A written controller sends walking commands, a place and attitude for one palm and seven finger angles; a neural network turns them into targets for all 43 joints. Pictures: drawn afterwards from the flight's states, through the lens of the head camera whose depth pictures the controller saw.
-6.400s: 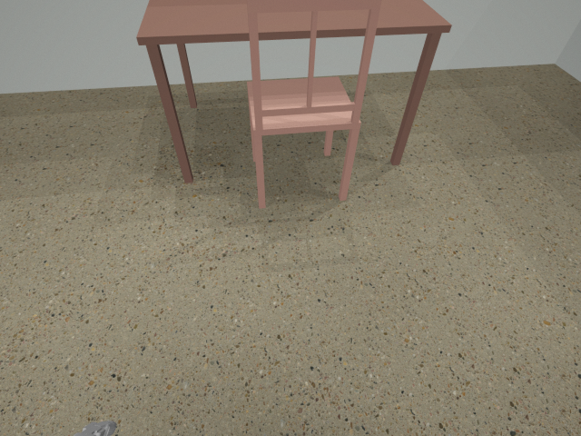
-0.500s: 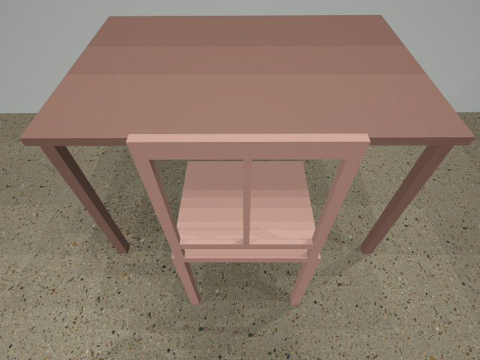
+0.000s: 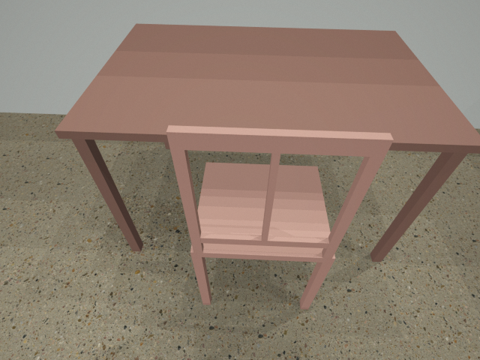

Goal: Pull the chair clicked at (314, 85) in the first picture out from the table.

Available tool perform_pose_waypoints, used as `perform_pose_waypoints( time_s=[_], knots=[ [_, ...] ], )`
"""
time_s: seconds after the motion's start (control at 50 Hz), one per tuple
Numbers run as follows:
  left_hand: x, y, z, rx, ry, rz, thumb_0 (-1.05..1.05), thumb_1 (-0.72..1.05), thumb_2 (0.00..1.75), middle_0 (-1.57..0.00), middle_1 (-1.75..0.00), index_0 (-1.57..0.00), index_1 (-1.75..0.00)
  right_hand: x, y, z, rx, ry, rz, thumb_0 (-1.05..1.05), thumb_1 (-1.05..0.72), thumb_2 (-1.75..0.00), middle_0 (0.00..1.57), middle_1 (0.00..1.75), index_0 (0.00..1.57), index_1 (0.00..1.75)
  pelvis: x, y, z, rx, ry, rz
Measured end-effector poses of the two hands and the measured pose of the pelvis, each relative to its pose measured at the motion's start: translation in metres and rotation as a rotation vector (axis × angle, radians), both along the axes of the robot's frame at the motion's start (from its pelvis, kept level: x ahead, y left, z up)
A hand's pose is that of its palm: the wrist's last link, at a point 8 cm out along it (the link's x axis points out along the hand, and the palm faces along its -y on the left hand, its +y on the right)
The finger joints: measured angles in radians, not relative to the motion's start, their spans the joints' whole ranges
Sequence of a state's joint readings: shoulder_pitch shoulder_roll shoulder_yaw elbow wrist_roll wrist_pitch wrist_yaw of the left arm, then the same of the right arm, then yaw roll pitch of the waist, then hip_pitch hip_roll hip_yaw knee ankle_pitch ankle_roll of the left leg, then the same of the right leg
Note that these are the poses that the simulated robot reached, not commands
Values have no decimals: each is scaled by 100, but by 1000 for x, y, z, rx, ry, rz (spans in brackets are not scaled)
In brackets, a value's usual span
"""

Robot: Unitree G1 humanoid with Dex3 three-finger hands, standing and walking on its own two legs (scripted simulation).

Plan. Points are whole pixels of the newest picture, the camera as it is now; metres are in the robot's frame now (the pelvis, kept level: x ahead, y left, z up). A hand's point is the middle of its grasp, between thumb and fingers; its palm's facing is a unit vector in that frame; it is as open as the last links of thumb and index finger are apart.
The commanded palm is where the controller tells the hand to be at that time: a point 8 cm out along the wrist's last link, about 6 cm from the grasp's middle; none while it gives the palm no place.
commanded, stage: come to a stop and stand still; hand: left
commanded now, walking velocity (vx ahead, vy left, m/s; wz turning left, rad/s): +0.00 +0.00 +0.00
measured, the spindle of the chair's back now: (269, 201) +0.48 -0.03 -0.07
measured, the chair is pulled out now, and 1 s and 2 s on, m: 0.00 0.00 0.00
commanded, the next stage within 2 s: look again from close up in 0.12 s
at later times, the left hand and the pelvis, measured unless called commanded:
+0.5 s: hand out of the picture +0.05 +0.16 -0.16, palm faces +0.01 -0.97 -0.23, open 7.3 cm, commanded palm none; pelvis +0.03 -0.02 +0.01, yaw +0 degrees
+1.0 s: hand out of the picture +0.04 +0.15 -0.16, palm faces +0.01 -0.98 -0.21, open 7.3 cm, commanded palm none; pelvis +0.03 -0.02 +0.01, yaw +0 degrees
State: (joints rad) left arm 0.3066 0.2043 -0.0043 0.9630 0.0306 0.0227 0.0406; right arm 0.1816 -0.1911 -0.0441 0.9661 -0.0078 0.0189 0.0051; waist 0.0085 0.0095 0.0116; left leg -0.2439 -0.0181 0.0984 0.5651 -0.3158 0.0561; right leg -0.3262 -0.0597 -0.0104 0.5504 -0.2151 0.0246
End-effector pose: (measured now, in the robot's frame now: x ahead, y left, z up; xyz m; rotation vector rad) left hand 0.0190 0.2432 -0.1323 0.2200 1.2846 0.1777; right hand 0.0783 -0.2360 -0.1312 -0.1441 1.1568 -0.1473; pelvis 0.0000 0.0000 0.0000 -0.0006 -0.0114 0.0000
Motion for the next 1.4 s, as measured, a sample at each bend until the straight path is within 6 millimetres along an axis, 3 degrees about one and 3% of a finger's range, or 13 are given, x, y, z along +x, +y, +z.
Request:
perform_pose_waypoints(
  time_s=[0.1,0.22,0.38,0.54,0.7,0.84,1.08,1.12,1.18,1.24,1.28,1.34,1.4],
  knots=[
    [-19,-6,6,6,47,26,0,91,90,-20,-30,-20,-30,14,3,-2,27,-17,31,1,-91,-90,20,30,20,30,3,-3,3,8,5,3],
    [-24,-21,8,-7,89,42,0,91,90,-20,-30,-20,-30,10,2,-9,50,31,32,1,-91,-90,20,30,20,30,9,-9,5,13,12,4],
    [-1,-38,4,-35,78,31,0,91,90,-20,-30,-20,-30,-16,-11,-12,32,142,5,0,-92,-90,20,30,20,30,20,-16,7,14,10,4],
    [27,-37,4,-25,39,12,0,92,90,-20,-30,-20,-30,-39,-12,-12,33,223,-20,1,-91,-90,20,30,19,30,27,-21,8,13,-1,4],
    [41,-37,4,-24,17,3,0,92,90,-20,-30,-20,-30,-46,-6,-12,48,242,-34,1,-91,-90,20,30,19,30,30,-23,9,11,-6,0],
    [34,-38,4,-28,39,11,0,92,90,-20,-30,-20,-30,-47,-3,-12,51,241,-40,1,-92,-90,20,30,19,30,32,-22,10,10,-9,-5],
    [4,-47,-1,-57,107,34,0,91,90,-20,-30,-20,-30,-49,0,-10,43,241,-39,1,-92,-90,20,30,19,30,32,-20,10,3,-10,-6],
    [24,-36,13,-44,-31,135,2,93,90,-21,-30,-21,-30,-42,-5,-4,6,155,-30,2,-93,-90,20,30,20,30,30,-20,8,6,-13,-2],
    [84,-20,62,13,-446,147,3,93,89,-20,-30,-20,-30,-13,-18,8,-44,-70,-6,2,-93,-90,20,30,20,30,26,-21,4,14,-1,27],
    [142,-21,107,-7,-816,95,3,89,87,-20,-29,-19,-29,26,-32,19,-77,-276,51,2,-93,-90,20,30,20,30,19,-22,-5,8,42,59],
    [171,-31,126,-68,-1038,41,2,86,86,-19,-28,-19,-29,54,-40,28,-97,-402,86,2,-92,-90,20,30,20,30,14,-24,-15,9,93,54],
    [186,-51,130,-183,-1276,-86,1,79,84,-18,-28,-18,-28,94,-50,41,-119,-562,136,2,-92,-90,20,30,20,30,8,-28,-35,11,160,37],
    [176,-63,104,-247,-1313,-189,0,72,81,-18,-27,-18,-27,128,-55,48,-136,-673,179,2,-91,-90,20,30,20,30,4,-34,-57,14,211,29]
  ],
)
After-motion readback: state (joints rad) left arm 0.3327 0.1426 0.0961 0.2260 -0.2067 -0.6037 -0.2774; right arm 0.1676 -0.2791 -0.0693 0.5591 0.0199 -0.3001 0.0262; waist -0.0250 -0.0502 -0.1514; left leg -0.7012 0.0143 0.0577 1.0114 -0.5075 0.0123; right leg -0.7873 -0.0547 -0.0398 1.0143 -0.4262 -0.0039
